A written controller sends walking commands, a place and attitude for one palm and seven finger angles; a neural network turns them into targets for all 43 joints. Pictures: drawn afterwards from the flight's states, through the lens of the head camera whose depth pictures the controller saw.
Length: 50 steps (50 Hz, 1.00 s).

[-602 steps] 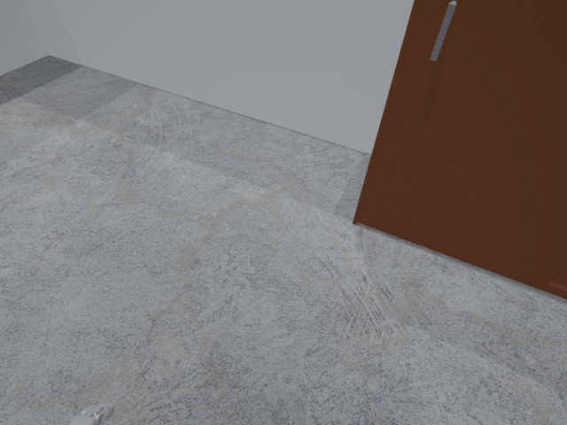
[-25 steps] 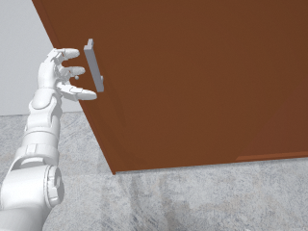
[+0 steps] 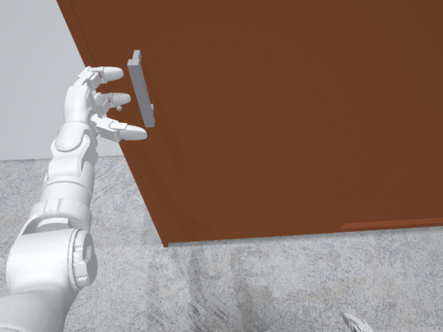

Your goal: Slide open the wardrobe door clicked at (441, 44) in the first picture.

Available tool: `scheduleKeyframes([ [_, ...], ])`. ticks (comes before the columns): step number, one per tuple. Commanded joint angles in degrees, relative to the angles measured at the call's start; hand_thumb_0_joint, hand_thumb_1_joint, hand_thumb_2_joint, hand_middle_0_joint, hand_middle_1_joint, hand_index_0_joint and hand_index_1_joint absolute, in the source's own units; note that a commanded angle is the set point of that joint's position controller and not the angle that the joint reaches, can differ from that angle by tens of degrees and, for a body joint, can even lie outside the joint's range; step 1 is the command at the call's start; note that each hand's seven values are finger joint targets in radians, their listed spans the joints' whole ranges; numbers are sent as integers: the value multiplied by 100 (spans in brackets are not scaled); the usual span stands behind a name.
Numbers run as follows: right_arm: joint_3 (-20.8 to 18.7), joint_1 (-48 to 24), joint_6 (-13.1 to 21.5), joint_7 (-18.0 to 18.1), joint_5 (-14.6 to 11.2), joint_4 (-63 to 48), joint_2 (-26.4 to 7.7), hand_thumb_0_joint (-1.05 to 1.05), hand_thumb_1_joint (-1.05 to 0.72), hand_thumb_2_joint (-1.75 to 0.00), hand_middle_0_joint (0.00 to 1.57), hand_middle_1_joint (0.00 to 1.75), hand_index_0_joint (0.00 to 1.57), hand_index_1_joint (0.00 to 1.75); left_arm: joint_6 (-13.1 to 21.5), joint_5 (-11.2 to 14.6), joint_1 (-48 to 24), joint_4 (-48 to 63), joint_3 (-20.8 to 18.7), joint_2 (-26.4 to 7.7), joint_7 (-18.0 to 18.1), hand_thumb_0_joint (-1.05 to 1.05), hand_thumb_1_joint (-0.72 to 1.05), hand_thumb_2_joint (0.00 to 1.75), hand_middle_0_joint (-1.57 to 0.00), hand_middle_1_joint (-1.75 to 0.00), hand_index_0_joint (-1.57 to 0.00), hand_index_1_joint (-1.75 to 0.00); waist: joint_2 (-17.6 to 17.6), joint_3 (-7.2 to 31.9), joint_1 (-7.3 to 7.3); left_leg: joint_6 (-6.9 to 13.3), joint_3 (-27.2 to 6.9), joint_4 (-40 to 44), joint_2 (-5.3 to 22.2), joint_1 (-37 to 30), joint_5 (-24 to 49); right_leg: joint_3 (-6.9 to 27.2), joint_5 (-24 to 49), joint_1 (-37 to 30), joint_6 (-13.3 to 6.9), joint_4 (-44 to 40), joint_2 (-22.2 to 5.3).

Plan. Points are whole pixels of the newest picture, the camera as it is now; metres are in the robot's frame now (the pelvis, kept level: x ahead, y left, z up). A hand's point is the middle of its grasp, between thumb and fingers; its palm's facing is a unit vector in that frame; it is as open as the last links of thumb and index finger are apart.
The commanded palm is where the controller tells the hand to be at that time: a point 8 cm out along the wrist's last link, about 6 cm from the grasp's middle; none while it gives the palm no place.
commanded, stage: move the hooked fingers beside the handle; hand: left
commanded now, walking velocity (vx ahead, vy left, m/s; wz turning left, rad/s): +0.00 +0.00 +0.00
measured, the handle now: (143, 90) +0.53 +0.15 +0.14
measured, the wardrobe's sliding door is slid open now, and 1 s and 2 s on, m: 0.00 0.00 0.00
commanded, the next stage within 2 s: feel for the door with the fingertips in 0.26 s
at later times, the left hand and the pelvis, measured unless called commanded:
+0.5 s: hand (116, 115) +0.46 +0.18 +0.14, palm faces +0.09 -1.00 -0.01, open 14.0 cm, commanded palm +0.43 +0.23 +0.15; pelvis +0.01 +0.00 +0.00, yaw +0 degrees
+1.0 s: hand (131, 108) +0.47 +0.16 +0.15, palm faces +0.10 -0.99 -0.02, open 14.0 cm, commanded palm +0.44 +0.21 +0.15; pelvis +0.00 +0.00 +0.00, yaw +0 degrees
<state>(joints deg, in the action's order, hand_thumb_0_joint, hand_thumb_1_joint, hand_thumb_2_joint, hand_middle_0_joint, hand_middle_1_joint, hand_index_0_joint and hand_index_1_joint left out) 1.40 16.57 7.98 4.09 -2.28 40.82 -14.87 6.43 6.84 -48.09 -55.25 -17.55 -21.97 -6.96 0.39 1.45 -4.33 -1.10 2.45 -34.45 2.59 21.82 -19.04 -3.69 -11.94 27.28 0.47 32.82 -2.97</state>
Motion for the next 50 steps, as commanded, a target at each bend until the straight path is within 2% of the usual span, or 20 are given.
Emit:
scheduleKeyframes([
  [1,-331,337,189,47,-22,-543,-899,0,-90,-90,20,30,20,30,499,17,-2396,1190,-303,-1523,-26,0,-50,30,-30,-120,-30,-120,-137,2079,49,131,-127,433,-273,-68,1352,164,1403,-1633,-118,-103,267],
  [3,-367,359,181,41,-14,-566,-916,0,-90,-90,20,30,20,30,575,3,-2397,1429,-394,-1658,-51,0,-50,30,-30,-120,-30,-120,14,2227,93,131,-131,389,-274,-157,1506,186,1529,-1698,-129,-69,279],
  [7,-417,337,177,44,-54,-629,-877,0,-90,-90,20,30,20,30,588,126,-2221,2150,-306,-1509,-140,0,-50,30,-30,-120,-30,-120,292,2611,123,126,-104,353,-244,-498,1969,168,1916,-1856,-136,-56,317],
  [9,-418,300,174,50,-79,-610,-858,0,-90,-90,20,30,20,30,468,195,-2115,2179,-41,-1160,-182,0,-50,30,-30,-120,-30,-120,250,2342,61,131,-126,388,-214,-534,1988,123,1851,-1736,-123,-131,330],
  [12,-418,282,149,65,-101,-564,-874,0,-90,-90,20,30,20,30,240,245,-2000,2118,-27,-1064,-164,0,-50,30,-30,-120,-30,-120,193,1987,40,130,-141,472,-220,-455,1742,78,1603,-1613,-130,-228,337],
  [17,-384,226,121,74,-87,-561,-861,0,-90,-90,20,30,20,30,57,189,-1874,2092,-79,-1079,-52,0,-50,30,-30,-120,-30,-120,86,1805,92,137,-128,543,-252,-361,1579,66,1454,-1644,-143,-276,314],
  [18,-388,233,114,85,-68,-548,-887,0,-90,-90,20,30,20,30,96,143,-1957,2143,-176,-1254,-19,0,-50,30,-30,-120,-30,-120,75,1872,109,137,-151,536,-248,-388,1603,82,1443,-1688,-152,-266,306],
  [20,-376,175,137,69,-71,-583,-817,0,-90,-90,20,30,20,30,150,143,-2064,2292,126,-873,11,0,-50,30,-30,-120,-30,-120,222,1860,64,127,-156,528,-244,-492,1682,69,1485,-1623,-155,-257,309],
  [23,-391,190,158,78,-52,-526,-850,0,-90,-90,20,30,20,30,236,160,-2180,2309,52,-970,58,0,-50,30,-30,-120,-30,-120,77,1973,44,129,-175,478,-240,-563,1640,87,1446,-1606,-150,-258,319],
  [26,-380,128,185,66,-56,-535,-798,0,-90,-90,20,30,20,30,234,190,-2169,2227,203,-694,80,0,-50,30,-30,-120,-30,-120,78,2014,54,115,-171,494,-251,-562,1634,73,1482,-1619,-148,-230,314],
  [28,-377,137,160,70,-40,-495,-836,0,-90,-90,20,30,20,30,191,134,-2083,2053,-1,-934,142,0,-50,30,-30,-120,-30,-120,16,1989,99,110,-171,496,-254,-497,1618,75,1458,-1644,-150,-227,303],
  [32,-359,56,173,18,-36,-579,-752,0,-90,-90,20,30,20,30,157,102,-2115,2254,272,-533,233,0,-50,30,-30,-120,-30,-120,203,2039,117,98,-144,496,-269,-545,1754,69,1598,-1670,-157,-205,290],
  [33,-376,61,164,22,-33,-581,-764,0,-90,-90,20,30,20,30,178,72,-2030,2293,166,-656,279,0,-50,30,-30,-120,-30,-120,117,2089,151,94,-169,490,-250,-590,1848,55,1613,-1715,-160,-194,301],
  [35,-364,59,172,14,-35,-566,-737,0,-90,-90,20,30,20,30,175,125,-2106,2290,289,-439,312,0,-50,30,-30,-120,-30,-120,-64,2001,87,103,-164,491,-238,-578,1827,47,1657,-1679,-146,-216,309],
  [37,-362,27,167,18,-36,-564,-746,0,-90,-90,20,30,20,30,180,119,-2241,2334,286,-467,361,0,-50,30,-30,-120,-30,-120,-86,1970,66,101,-155,519,-242,-530,1644,64,1529,-1658,-135,-240,307],
  [38,-360,31,151,40,-19,-532,-779,0,-90,-90,20,30,20,30,180,89,-2205,2186,95,-697,395,0,-50,30,-30,-120,-30,-120,-88,1912,117,112,-150,523,-254,-479,1572,92,1470,-1681,-139,-245,295],
  [42,-319,39,138,69,-15,-449,-761,0,-90,-90,20,30,20,30,204,-28,-2617,1730,72,-824,472,0,-50,30,-30,-120,-30,-120,-195,1628,-5,135,-120,560,-278,-222,1050,147,1014,-1490,-107,-339,268],
  [43,-316,66,130,79,1,-437,-787,0,-90,-90,20,30,20,30,245,-78,-2694,1675,-36,-996,493,0,-50,30,-30,-120,-30,-120,-82,1651,30,132,-133,577,-285,-235,1068,154,996,-1518,-123,-322,259],
  [46,-334,115,184,60,3,-449,-747,0,-90,-90,20,30,20,30,395,-74,-2768,1697,112,-824,439,0,-50,30,-30,-120,-30,-120,116,2058,20,125,-97,496,-301,-364,1281,175,1287,-1622,-134,-242,271],
  [50,-351,290,204,59,14,-337,-818,0,-90,-90,20,30,20,30,470,-12,-2947,1184,29,-953,295,0,-50,30,-30,-120,-30,-120,-179,2032,-88,134,-134,460,-289,-189,1149,188,1239,-1576,-114,-237,278],
])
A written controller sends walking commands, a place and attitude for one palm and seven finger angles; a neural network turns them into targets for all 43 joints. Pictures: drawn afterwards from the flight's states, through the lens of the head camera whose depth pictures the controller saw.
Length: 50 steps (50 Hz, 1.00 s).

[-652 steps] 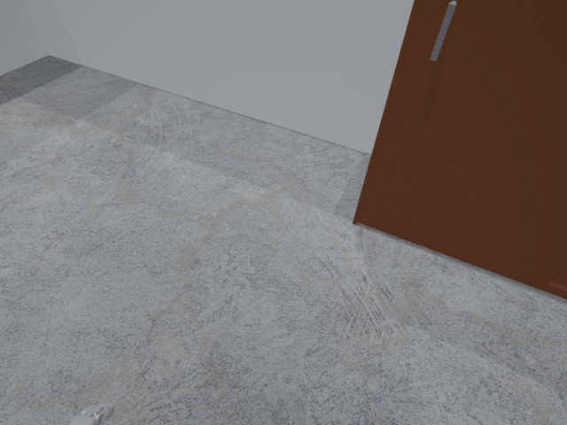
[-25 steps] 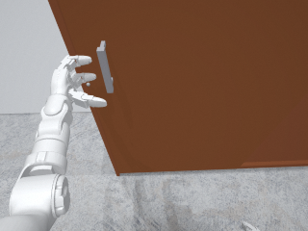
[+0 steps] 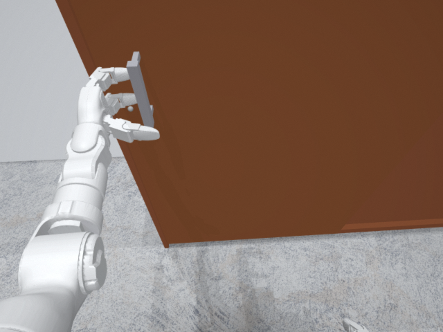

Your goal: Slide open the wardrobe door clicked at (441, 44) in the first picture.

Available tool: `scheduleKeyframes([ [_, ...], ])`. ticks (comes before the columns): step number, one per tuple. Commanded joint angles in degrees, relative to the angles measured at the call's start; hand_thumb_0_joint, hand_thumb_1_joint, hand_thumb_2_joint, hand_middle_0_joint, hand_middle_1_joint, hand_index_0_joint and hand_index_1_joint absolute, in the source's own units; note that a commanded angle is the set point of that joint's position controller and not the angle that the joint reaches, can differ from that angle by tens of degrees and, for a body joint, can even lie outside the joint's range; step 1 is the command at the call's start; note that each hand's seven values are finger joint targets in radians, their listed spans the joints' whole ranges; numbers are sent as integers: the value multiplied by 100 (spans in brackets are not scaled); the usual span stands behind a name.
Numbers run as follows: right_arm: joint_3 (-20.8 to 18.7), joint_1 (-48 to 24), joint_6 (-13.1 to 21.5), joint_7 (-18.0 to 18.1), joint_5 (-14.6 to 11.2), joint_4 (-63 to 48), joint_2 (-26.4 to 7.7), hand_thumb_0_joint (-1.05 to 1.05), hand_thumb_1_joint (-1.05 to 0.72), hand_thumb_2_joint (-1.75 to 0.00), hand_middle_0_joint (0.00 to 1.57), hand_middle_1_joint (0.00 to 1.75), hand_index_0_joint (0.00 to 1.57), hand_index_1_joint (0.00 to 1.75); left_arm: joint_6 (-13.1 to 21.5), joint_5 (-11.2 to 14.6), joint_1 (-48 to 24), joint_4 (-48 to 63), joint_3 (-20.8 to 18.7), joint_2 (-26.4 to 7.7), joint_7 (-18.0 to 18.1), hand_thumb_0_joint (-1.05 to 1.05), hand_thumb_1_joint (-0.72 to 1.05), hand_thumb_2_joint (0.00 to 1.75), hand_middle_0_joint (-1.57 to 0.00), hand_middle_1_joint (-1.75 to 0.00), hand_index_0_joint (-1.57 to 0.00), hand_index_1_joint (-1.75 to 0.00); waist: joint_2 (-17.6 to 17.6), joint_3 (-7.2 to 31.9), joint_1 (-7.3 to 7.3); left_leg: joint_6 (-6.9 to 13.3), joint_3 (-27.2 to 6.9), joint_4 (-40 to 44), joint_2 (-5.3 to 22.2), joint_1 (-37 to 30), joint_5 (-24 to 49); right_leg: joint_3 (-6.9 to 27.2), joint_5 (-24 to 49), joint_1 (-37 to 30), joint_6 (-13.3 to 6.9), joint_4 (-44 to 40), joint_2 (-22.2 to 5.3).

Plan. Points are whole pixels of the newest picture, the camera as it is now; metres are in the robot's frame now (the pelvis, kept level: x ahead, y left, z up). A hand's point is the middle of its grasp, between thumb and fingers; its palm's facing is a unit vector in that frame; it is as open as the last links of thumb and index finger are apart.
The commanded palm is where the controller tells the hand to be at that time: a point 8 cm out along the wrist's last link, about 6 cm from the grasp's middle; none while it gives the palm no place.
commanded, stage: feel for the door with the fingertips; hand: left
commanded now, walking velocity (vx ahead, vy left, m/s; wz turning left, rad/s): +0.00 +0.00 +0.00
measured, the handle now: (143, 91) +0.53 +0.15 +0.14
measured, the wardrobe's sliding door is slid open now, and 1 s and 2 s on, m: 0.00 0.00 0.00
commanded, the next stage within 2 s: slide the fingers in behind the handle in 0.34 s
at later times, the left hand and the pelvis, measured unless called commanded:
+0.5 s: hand (131, 104) +0.48 +0.16 +0.15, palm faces +0.09 -1.00 -0.02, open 13.7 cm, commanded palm +0.45 +0.21 +0.14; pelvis -0.01 +0.00 +0.00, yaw +0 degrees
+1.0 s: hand (138, 110) +0.47 +0.15 +0.15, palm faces +0.08 -1.00 +0.00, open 14.0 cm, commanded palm +0.44 +0.20 +0.14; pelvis +0.00 +0.00 +0.00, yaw -1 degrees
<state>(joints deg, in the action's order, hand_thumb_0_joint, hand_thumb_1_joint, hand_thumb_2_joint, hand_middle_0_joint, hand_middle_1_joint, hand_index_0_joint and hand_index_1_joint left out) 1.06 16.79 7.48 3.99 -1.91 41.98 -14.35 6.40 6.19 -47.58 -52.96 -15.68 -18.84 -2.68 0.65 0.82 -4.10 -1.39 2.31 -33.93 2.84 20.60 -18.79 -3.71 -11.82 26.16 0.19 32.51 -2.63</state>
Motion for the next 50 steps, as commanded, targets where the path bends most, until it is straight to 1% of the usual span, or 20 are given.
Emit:
scheduleKeyframes([
  [1,-314,268,245,69,-37,-454,-888,0,-90,-90,20,30,20,30,466,53,-2971,815,-155,-1303,-178,0,-50,30,-30,-120,-30,-120,-162,2023,-113,157,-97,417,-317,26,1015,205,1128,-1432,-82,-222,233],
  [9,-366,522,280,9,5,-391,-928,0,-90,-90,20,30,20,30,668,-11,-3342,753,-195,-1401,-155,0,-50,30,-30,-120,-30,-120,36,2256,-175,158,-137,325,-327,21,1152,191,1236,-1312,-84,-131,256],
  [11,-380,557,309,-22,12,-392,-920,0,-90,-90,20,30,20,30,713,-15,-3320,784,-96,-1253,-149,0,-50,30,-30,-120,-30,-120,34,2287,-182,160,-136,310,-328,-20,1112,184,1187,-1261,-88,-138,276],
  [14,-378,609,296,-18,16,-331,-971,0,-90,-90,20,30,20,30,734,-17,-3537,690,-240,-1515,-139,0,-50,30,-30,-120,-30,-120,-56,2226,-231,173,-156,330,-327,96,994,208,1103,-1278,-75,-167,269],
  [16,-370,600,299,-11,7,-327,-960,0,-90,-90,20,30,20,30,722,-12,-3648,574,-141,-1402,-149,0,-50,30,-30,-120,-30,-120,-129,2129,-312,189,-133,325,-331,151,838,221,960,-1199,-59,-211,271],
  [19,-366,641,296,-7,10,-294,-990,0,-90,-90,20,30,20,30,767,-46,-3698,450,-373,-1749,-144,0,-50,30,-30,-120,-30,-120,17,2148,-265,184,-155,324,-334,191,764,245,848,-1172,-72,-205,265],
  [20,-340,617,310,-16,3,-314,-960,0,-90,-90,20,30,20,30,770,-55,-3786,447,-110,-1476,-172,0,-50,30,-30,-120,-30,-120,117,2060,-335,181,-148,335,-341,172,713,230,797,-1072,-75,-215,267],
  [22,-341,649,350,-33,17,-306,-947,0,-90,-90,20,30,20,30,785,-63,-3758,322,-18,-1309,-175,0,-50,30,-30,-120,-30,-120,101,2036,-337,167,-182,318,-332,162,703,198,752,-972,-87,-189,283],
  [23,-351,679,341,-26,26,-281,-983,0,-90,-90,20,30,20,30,816,-78,-3745,260,-167,-1493,-144,0,-50,30,-30,-120,-30,-120,10,2033,-329,166,-200,316,-322,176,663,190,677,-954,-82,-198,281],
  [27,-356,653,391,-65,38,-355,-946,0,-90,-90,20,30,20,30,897,-12,-3662,516,-16,-1231,-157,0,-50,30,-30,-120,-30,-120,136,2321,-291,159,-185,291,-331,32,798,181,841,-1025,-87,-146,294],
  [30,-373,655,387,-74,37,-382,-961,0,-90,-90,20,30,20,30,917,33,-3513,678,-143,-1343,-155,0,-50,30,-30,-120,-30,-120,34,2505,-224,155,-203,286,-318,-13,957,166,1008,-1167,-89,-103,304],
  [34,-343,584,339,-71,15,-425,-961,0,-90,-90,20,30,20,30,786,21,-3235,620,-253,-1444,-122,0,-50,30,-30,-120,-30,-120,-27,2203,-160,157,-165,357,-309,137,933,161,997,-1196,-85,-136,294],
  [35,-347,560,324,-73,7,-454,-958,0,-90,-90,20,30,20,30,739,-4,-3009,540,-355,-1531,-97,0,-50,30,-30,-120,-30,-120,-68,2148,-78,158,-151,376,-309,214,897,166,950,-1239,-93,-137,298],
  [37,-348,495,314,-75,0,-515,-926,0,-90,-90,20,30,20,30,707,-14,-3031,751,-169,-1283,-56,0,-50,30,-30,-120,-30,-120,-20,2077,-117,160,-126,395,-306,144,917,152,956,-1207,-96,-164,300],
  [39,-366,453,324,-89,7,-567,-902,0,-90,-90,20,30,20,30,729,-11,-2891,1079,-126,-1174,-3,0,-50,30,-30,-120,-30,-120,130,2274,-51,155,-120,381,-301,-47,1164,151,1164,-1300,-109,-140,310],
  [43,-388,421,300,-74,2,-580,-903,0,-90,-90,20,30,20,30,693,11,-2794,1414,-100,-1120,39,0,-50,30,-30,-120,-30,-120,-10,2367,-18,142,-134,395,-279,-178,1396,135,1365,-1441,-113,-131,328],
  [44,-386,362,297,-77,-18,-588,-860,0,-90,-90,20,30,20,30,645,53,-2739,1420,34,-902,42,0,-50,30,-30,-120,-30,-120,38,2263,-46,150,-104,397,-273,-204,1361,134,1360,-1391,-103,-169,324],
  [48,-383,336,256,-38,-15,-537,-897,0,-90,-90,20,30,20,30,529,1,-2738,1459,-162,-1158,107,0,-50,30,-30,-120,-30,-120,-26,2199,11,151,-102,445,-284,-198,1357,139,1352,-1472,-111,-199,309],
  [49,-360,267,258,-39,-29,-551,-831,0,-90,-90,20,30,20,30,474,19,-2737,1378,95,-824,91,0,-50,30,-30,-120,-30,-120,52,2070,-44,153,-75,450,-291,-194,1325,134,1343,-1404,-102,-222,296],
  [50,-364,313,264,-34,-26,-515,-838,0,-90,-90,20,30,20,30,473,7,-2883,1385,63,-869,121,0,-50,30,-30,-120,-30,-120,-82,2053,-81,151,-109,451,-288,-186,1294,116,1300,-1383,-99,-234,300],
])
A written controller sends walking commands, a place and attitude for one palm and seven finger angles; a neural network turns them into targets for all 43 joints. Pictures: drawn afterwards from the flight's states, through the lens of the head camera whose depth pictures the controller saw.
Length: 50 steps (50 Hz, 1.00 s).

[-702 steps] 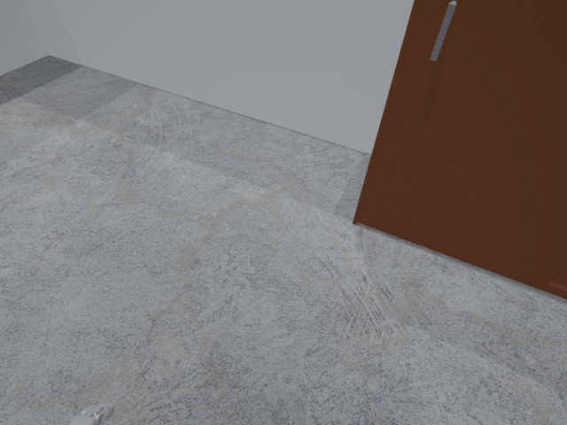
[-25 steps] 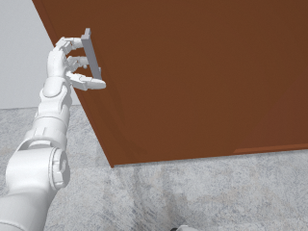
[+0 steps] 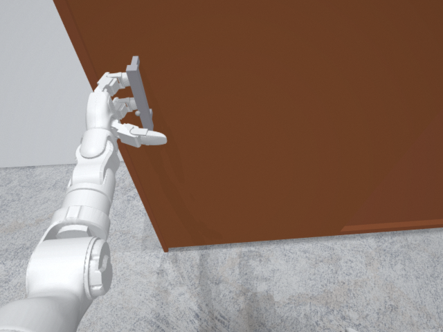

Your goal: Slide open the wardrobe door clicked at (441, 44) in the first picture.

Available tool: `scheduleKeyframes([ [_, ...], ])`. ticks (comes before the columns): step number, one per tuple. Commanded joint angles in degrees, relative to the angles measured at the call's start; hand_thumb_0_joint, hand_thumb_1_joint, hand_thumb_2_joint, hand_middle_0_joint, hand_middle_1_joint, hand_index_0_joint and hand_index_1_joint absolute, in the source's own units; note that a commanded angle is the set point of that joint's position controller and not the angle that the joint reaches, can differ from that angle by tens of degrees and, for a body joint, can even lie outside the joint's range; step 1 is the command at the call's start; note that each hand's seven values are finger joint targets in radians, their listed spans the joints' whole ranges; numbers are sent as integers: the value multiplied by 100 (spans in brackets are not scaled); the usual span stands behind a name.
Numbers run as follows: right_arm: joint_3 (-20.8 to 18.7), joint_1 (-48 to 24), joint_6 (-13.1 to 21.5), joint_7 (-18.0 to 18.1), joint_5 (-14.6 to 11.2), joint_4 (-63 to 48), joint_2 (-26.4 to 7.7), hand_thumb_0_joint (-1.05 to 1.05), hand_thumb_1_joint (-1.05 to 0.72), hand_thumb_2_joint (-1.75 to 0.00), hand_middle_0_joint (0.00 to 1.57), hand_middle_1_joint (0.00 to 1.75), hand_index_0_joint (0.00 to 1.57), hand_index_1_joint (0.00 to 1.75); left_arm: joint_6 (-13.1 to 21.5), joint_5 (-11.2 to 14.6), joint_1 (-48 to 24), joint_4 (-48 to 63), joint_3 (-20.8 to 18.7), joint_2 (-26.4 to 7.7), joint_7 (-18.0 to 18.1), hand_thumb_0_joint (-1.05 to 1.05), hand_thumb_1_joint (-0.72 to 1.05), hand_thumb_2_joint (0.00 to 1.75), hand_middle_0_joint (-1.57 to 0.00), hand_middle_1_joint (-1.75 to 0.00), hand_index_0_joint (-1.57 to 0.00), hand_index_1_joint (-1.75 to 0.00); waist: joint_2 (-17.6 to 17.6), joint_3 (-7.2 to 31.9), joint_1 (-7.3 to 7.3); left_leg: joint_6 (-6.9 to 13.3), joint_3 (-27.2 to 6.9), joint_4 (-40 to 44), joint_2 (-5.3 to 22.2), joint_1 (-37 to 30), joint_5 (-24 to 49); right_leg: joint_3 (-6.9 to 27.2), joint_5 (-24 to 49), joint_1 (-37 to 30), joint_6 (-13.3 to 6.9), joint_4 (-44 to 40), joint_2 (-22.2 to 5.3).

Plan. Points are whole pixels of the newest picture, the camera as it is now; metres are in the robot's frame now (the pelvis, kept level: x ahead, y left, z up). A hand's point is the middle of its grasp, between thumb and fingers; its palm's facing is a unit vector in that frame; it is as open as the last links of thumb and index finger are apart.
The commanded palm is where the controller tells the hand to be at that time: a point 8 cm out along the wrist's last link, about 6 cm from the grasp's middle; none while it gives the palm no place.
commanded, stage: slide the fingers in behind the handle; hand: left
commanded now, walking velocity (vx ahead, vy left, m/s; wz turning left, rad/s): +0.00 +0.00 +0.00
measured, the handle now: (142, 95) +0.53 +0.15 +0.14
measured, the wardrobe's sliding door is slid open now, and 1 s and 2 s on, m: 0.00 0.00 0.00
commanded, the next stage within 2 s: grip the handle and tug to test in 1.26 s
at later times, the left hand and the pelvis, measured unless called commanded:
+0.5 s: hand (152, 111) +0.47 +0.13 +0.15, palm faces +0.10 -0.99 -0.01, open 14.0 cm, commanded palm +0.44 +0.17 +0.14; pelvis +0.00 -0.01 +0.00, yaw +0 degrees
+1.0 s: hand (153, 112) +0.47 +0.12 +0.15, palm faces +0.10 -0.99 -0.01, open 14.1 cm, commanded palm +0.44 +0.16 +0.14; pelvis +0.00 +0.00 +0.00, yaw +1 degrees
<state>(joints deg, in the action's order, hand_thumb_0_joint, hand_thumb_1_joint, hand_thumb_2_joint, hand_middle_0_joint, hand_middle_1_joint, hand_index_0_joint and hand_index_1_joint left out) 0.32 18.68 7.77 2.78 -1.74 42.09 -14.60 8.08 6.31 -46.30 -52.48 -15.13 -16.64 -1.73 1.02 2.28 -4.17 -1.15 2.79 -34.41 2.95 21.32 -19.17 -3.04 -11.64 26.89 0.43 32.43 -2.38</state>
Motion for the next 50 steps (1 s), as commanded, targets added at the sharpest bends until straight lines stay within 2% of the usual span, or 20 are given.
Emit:
scheduleKeyframes([
  [1,-286,89,241,76,-35,-541,-798,0,-90,-90,20,30,20,30,302,-13,-3032,1426,106,-971,28,0,-50,30,-30,-120,-30,-120,45,1938,-48,118,-153,505,-302,-306,1381,60,1312,-1444,-132,-212,272],
  [5,-266,66,220,101,-40,-493,-796,0,-90,-90,20,30,20,30,261,13,-3117,1115,183,-845,57,0,-50,30,-30,-120,-30,-120,-178,1728,-134,130,-177,504,-308,-243,1169,51,1105,-1318,-122,-257,268],
  [8,-274,75,234,100,-17,-488,-807,0,-90,-90,20,30,20,30,321,0,-3182,1138,143,-865,102,0,-50,30,-30,-120,-30,-120,-98,1937,-73,114,-198,495,-320,-329,1246,59,1149,-1375,-138,-217,265],
  [9,-271,79,239,93,-16,-479,-784,0,-90,-90,20,30,20,30,344,5,-3243,1181,228,-762,110,0,-50,30,-30,-120,-30,-120,-122,1984,-122,113,-206,482,-313,-369,1314,39,1223,-1362,-130,-191,260],
  [13,-272,108,214,83,15,-445,-798,0,-90,-90,20,30,20,30,368,-68,-3151,990,35,-962,203,0,-50,30,-30,-120,-30,-120,-137,2048,-60,112,-178,451,-332,-291,1378,66,1353,-1443,-123,-157,256],
  [14,-267,105,222,66,21,-456,-768,0,-90,-90,20,30,20,30,389,-67,-3250,1127,179,-796,211,0,-50,30,-30,-120,-30,-120,-68,2137,-83,106,-177,455,-332,-328,1473,58,1460,-1478,-126,-130,246],
  [19,-302,80,193,39,30,-532,-768,0,-90,-90,20,30,20,30,412,-71,-2762,1330,-105,-997,287,0,-50,30,-30,-120,-30,-120,-238,2368,90,115,-112,438,-318,-323,1859,75,1949,-1843,-126,-83,256],
  [22,-306,46,164,41,14,-543,-747,0,-90,-90,20,30,20,30,349,-94,-2696,1368,-8,-882,293,0,-50,30,-30,-120,-30,-120,-318,2136,43,135,-59,482,-320,-236,1678,89,1859,-1829,-113,-162,261],
  [23,-313,29,164,40,18,-562,-764,0,-90,-90,20,30,20,30,347,-113,-2673,1457,-6,-885,305,0,-50,30,-30,-120,-30,-120,-178,2119,62,134,-59,497,-323,-279,1663,93,1793,-1801,-116,-182,255],
  [26,-300,-4,160,54,-10,-532,-736,0,-90,-90,20,30,20,30,300,-73,-2967,1468,289,-589,283,0,-50,30,-30,-120,-30,-120,-219,1858,-79,143,-78,536,-318,-274,1305,88,1407,-1574,-107,-288,267],
  [29,-312,11,167,92,-4,-483,-766,0,-90,-90,20,30,20,30,285,-19,-3022,1417,75,-800,306,0,-50,30,-30,-120,-30,-120,-303,1965,-29,154,-106,555,-322,-303,1238,103,1307,-1642,-110,-321,264],
  [31,-281,7,168,107,2,-439,-753,0,-90,-90,20,30,20,30,271,-17,-3188,1255,129,-775,307,0,-50,30,-30,-120,-30,-120,-375,1888,-109,167,-84,550,-341,-224,1083,130,1175,-1598,-86,-365,252],
  [34,-282,20,191,91,14,-433,-738,0,-90,-90,20,30,20,30,349,-70,-3123,1198,176,-731,309,0,-50,30,-30,-120,-30,-120,-134,1982,-62,150,-103,548,-349,-283,1131,120,1185,-1582,-118,-316,246],
  [36,-274,21,194,90,15,-410,-748,0,-90,-90,20,30,20,30,376,-67,-3172,1099,154,-780,304,0,-50,30,-30,-120,-30,-120,-181,1967,-98,149,-98,522,-354,-226,1040,136,1108,-1544,-109,-324,244],
  [39,-275,11,234,71,18,-423,-729,0,-90,-90,20,30,20,30,446,-45,-3413,1202,428,-465,298,0,-50,30,-30,-120,-30,-120,-83,2022,-170,142,-137,530,-353,-324,1043,110,1082,-1454,-113,-307,250],
  [43,-297,61,240,64,23,-393,-776,0,-90,-90,20,30,20,30,468,-74,-3291,1081,320,-584,337,0,-50,30,-30,-120,-30,-120,-156,2055,-106,129,-168,512,-339,-343,1183,79,1172,-1452,-132,-254,272],
  [44,-293,44,248,54,22,-400,-745,0,-90,-90,20,30,20,30,496,-63,-3476,1223,504,-396,334,0,-50,30,-30,-120,-30,-120,-49,2090,-192,126,-162,500,-338,-414,1204,72,1202,-1397,-122,-249,262],
  [46,-285,60,274,42,27,-369,-740,0,-90,-90,20,30,20,30,497,-64,-3507,1130,560,-300,346,0,-50,30,-30,-120,-30,-120,-64,2000,-184,114,-191,500,-335,-383,1162,60,1135,-1321,-131,-250,269],
  [48,-309,95,265,54,44,-347,-790,0,-90,-90,20,30,20,30,510,-73,-3412,1059,307,-570,386,0,-50,30,-30,-120,-30,-120,-287,2076,-129,125,-203,506,-330,-366,1190,56,1147,-1409,-128,-238,282],
  [50,-296,55,287,35,38,-375,-735,0,-90,-90,20,30,20,30,527,-44,-3476,1206,529,-295,367,0,-50,30,-30,-120,-30,-120,-159,2139,-159,121,-188,494,-332,-441,1292,51,1272,-1413,-130,-217,281],
])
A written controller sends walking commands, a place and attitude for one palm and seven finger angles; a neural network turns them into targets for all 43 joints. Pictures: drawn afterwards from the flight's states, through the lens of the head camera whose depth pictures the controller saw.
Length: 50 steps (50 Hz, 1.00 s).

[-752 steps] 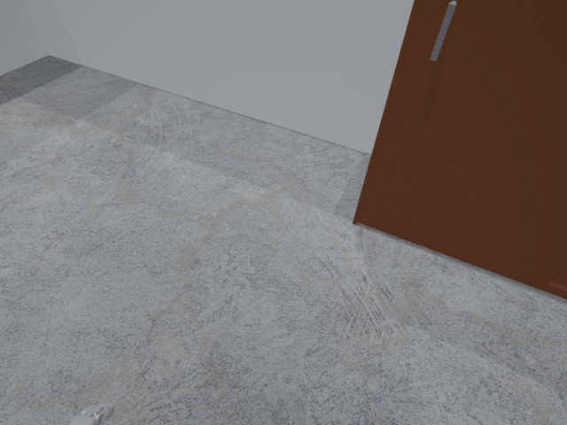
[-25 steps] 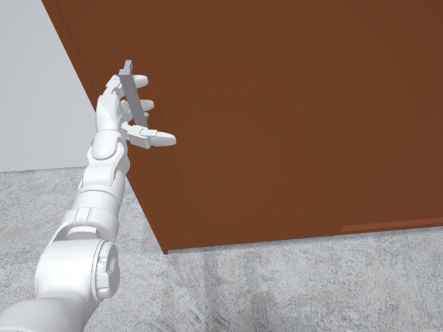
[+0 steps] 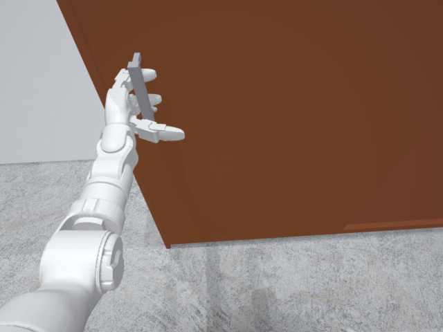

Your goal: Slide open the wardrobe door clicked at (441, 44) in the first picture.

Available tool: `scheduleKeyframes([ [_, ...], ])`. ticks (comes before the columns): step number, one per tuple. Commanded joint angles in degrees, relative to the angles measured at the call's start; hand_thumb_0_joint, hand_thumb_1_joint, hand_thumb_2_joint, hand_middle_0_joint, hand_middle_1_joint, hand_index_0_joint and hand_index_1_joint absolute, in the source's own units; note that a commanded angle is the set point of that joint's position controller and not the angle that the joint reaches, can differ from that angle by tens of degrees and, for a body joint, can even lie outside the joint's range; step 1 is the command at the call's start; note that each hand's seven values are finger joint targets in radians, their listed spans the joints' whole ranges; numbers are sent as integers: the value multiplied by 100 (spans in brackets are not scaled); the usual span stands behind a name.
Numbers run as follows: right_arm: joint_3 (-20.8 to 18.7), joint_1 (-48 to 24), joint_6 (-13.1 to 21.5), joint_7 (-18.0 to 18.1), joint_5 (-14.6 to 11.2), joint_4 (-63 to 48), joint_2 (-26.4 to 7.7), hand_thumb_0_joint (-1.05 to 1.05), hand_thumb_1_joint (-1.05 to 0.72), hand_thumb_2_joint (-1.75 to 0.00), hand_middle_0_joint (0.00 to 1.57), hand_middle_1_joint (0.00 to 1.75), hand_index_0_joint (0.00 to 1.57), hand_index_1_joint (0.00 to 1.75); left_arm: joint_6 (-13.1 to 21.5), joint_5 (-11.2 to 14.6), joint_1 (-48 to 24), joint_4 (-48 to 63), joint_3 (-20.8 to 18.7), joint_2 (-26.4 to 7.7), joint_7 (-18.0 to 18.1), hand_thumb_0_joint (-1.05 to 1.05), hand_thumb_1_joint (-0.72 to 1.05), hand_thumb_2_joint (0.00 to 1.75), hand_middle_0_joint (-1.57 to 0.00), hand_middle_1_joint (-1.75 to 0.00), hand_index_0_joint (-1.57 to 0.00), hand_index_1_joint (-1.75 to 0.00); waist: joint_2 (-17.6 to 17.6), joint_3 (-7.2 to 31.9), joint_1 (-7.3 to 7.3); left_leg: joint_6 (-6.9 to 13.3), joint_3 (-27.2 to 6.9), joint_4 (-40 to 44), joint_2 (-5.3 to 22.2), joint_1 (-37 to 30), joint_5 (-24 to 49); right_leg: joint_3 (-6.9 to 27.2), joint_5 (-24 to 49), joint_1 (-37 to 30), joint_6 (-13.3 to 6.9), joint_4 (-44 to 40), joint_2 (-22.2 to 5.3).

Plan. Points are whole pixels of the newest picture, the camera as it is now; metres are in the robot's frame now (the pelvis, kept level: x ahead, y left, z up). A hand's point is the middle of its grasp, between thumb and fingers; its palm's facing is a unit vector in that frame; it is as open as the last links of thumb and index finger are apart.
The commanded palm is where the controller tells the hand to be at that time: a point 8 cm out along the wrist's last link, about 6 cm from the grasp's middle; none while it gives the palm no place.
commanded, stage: slide the fingers in behind the handle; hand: left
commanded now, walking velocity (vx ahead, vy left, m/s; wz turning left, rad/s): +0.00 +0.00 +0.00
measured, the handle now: (143, 92) +0.53 +0.15 +0.14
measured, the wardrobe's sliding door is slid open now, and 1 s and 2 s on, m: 0.00 0.00 0.00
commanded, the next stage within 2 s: grip the handle and tug to test in 0.26 s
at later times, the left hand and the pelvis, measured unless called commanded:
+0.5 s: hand (153, 109) +0.47 +0.12 +0.15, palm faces +0.08 -1.00 +0.00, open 13.7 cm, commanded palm +0.44 +0.17 +0.14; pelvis +0.01 +0.00 +0.00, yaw -1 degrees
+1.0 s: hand (152, 107) +0.48 +0.12 +0.15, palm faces +0.09 -1.00 +0.00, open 6.4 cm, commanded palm +0.45 +0.17 +0.14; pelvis +0.01 +0.00 +0.00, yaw +0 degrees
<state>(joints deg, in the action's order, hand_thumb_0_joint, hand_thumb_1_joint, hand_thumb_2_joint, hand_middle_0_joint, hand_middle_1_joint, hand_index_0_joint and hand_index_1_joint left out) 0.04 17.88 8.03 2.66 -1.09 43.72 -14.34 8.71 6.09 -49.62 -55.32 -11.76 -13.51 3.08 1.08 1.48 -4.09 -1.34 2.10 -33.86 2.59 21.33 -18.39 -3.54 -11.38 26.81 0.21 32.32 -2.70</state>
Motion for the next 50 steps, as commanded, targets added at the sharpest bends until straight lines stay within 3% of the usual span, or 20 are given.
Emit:
scheduleKeyframes([
  [1,-277,158,270,46,-20,-531,-773,0,-90,-90,20,30,20,30,477,-16,-3066,1522,59,-727,-107,0,-50,30,-30,-120,-30,-120,-151,2283,-107,135,-114,430,-295,-447,1314,101,1344,-1465,-118,-185,311],
  [3,-290,171,241,48,-21,-525,-796,0,-90,-90,20,30,20,30,477,-48,-2895,1556,-25,-847,-105,0,-50,30,-30,-120,-30,-120,-186,2378,-52,123,-129,435,-287,-487,1463,86,1441,-1549,-126,-160,321],
  [5,-275,119,261,31,-40,-548,-743,0,-90,-90,20,30,20,30,454,-8,-2902,1643,185,-572,-122,0,-50,30,-30,-120,-30,-120,-97,2234,-99,123,-108,437,-276,-506,1477,78,1455,-1477,-121,-188,324],
  [8,-278,128,219,51,-32,-532,-793,0,-90,-90,20,30,20,30,416,-45,-2869,1563,-29,-863,-95,0,-50,30,-30,-120,-30,-120,-223,2117,-76,131,-118,470,-274,-415,1352,85,1331,-1490,-117,-215,326],
  [9,-261,103,233,40,-33,-554,-751,0,-90,-90,20,30,20,30,409,-44,-2941,1636,139,-662,-99,0,-50,30,-30,-120,-30,-120,-89,2079,-95,129,-107,490,-278,-425,1372,87,1358,-1470,-120,-221,312],
  [13,-280,140,197,53,-14,-545,-792,0,-90,-90,20,30,20,30,379,-47,-2669,1522,-208,-1003,-96,0,-50,30,-30,-120,-30,-120,-330,2139,-2,139,-89,483,-279,-365,1422,94,1445,-1616,-118,-224,318],
  [17,-261,57,186,47,-41,-619,-738,0,-90,-90,20,30,20,30,359,-36,-2565,1675,-30,-802,-154,0,-50,30,-30,-120,-30,-120,-133,2139,-10,137,-46,480,-287,-386,1497,113,1548,-1649,-127,-225,308],
  [18,-277,76,171,57,-36,-612,-764,0,-90,-90,20,30,20,30,356,-48,-2530,1665,-175,-958,-140,0,-50,30,-30,-120,-30,-120,-179,2168,20,136,-59,471,-290,-409,1508,108,1531,-1663,-125,-227,306],
  [21,-270,55,172,49,-37,-612,-723,0,-90,-90,20,30,20,30,311,-38,-2698,1714,17,-731,-117,0,-36,36,-32,-122,-32,-122,-74,2035,-62,126,-65,481,-274,-421,1449,93,1443,-1525,-117,-261,310],
  [23,-289,68,149,49,-26,-644,-780,0,-90,-90,20,30,20,30,297,-50,-2358,1706,-256,-1017,-94,0,-27,40,-32,-123,-32,-123,-200,2183,73,128,-77,493,-274,-432,1611,95,1578,-1704,-140,-222,322],
  [26,-285,9,152,51,-46,-678,-729,0,-90,-90,20,30,20,30,293,-12,-2474,1943,-24,-762,-134,0,-13,46,-34,-125,-34,-125,-133,2224,-3,123,-42,484,-267,-494,1605,94,1613,-1682,-122,-239,317],
  [28,-295,1,141,49,-46,-695,-748,0,-90,-90,20,30,20,30,276,-11,-2234,1951,-89,-803,-125,0,-3,50,-35,-127,-35,-127,-152,2205,76,118,-49,503,-257,-517,1693,87,1649,-1739,-136,-237,329],
  [32,-286,-13,123,55,-51,-693,-741,0,-90,-90,20,30,20,30,207,1,-2305,2006,-29,-750,-119,0,15,58,-37,-129,-37,-129,-172,2108,16,120,-25,514,-249,-489,1687,90,1703,-1717,-115,-267,318],
  [34,-295,-6,105,66,-44,-700,-766,0,-90,-90,20,30,20,30,195,-20,-2265,2056,-194,-957,-108,0,25,62,-38,-131,-38,-131,-205,2182,50,137,-32,522,-253,-493,1681,107,1702,-1781,-119,-267,312],
  [37,-290,-8,102,68,-53,-687,-722,0,-90,-90,20,30,20,30,140,-24,-2406,2069,44,-674,-119,0,39,68,-40,-133,-40,-133,-114,2096,-10,125,-29,509,-259,-527,1717,89,1722,-1712,-121,-282,315],
  [42,-295,11,94,74,-43,-670,-720,0,-90,-90,20,30,20,30,106,-18,-2408,2013,67,-619,-119,0,62,78,-42,-136,-42,-136,-188,2161,-26,132,-29,499,-264,-578,1736,87,1756,-1718,-114,-287,318],
  [43,-302,26,90,74,-33,-667,-747,0,-90,-90,20,30,20,30,107,-19,-2284,1958,-64,-745,-112,0,67,80,-43,-137,-43,-137,-151,2186,42,124,-43,497,-266,-568,1765,88,1741,-1747,-126,-277,317],
  [47,-280,30,87,73,-37,-642,-737,0,-90,-90,20,30,20,30,92,-21,-2563,1886,104,-600,-118,0,85,88,-44,-139,-44,-139,-238,2050,-74,137,-58,494,-272,-504,1620,83,1651,-1629,-110,-289,311],
  [48,-296,58,67,86,-31,-610,-763,0,-90,-90,20,30,20,30,97,-63,-2517,1792,-51,-810,-101,0,90,90,-45,-140,-45,-140,-283,2073,-40,133,-80,494,-261,-507,1632,76,1607,-1639,-117,-277,318],
  [50,-271,49,70,78,-36,-619,-730,0,-90,-90,20,30,20,30,90,-47,-2621,1734,116,-611,-118,0,90,90,-45,-140,-45,-140,-245,2017,-85,135,-76,480,-273,-478,1610,73,1622,-1596,-113,-270,307],
])
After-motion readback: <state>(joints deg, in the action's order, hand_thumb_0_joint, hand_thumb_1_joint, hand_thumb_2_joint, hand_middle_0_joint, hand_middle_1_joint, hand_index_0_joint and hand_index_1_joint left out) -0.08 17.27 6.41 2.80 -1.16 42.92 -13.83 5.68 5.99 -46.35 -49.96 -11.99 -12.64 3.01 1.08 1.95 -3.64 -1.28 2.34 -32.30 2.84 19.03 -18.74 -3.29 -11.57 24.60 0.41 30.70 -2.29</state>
